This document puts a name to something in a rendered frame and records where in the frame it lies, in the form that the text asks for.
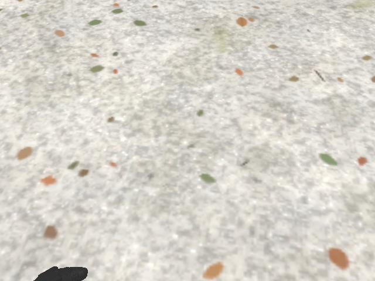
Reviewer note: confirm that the robot left hand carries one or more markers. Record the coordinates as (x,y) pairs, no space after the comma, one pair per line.
(63,274)

